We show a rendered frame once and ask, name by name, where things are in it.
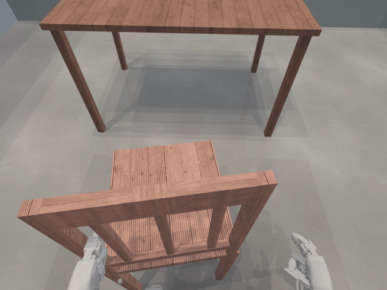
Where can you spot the robot left hand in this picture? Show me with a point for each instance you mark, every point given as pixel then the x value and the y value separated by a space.
pixel 89 271

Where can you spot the robot right hand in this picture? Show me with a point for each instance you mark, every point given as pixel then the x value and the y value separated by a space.
pixel 312 272

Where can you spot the chair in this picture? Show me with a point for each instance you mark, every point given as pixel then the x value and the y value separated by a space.
pixel 167 205

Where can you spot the table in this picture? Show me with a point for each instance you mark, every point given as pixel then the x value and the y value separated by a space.
pixel 250 17

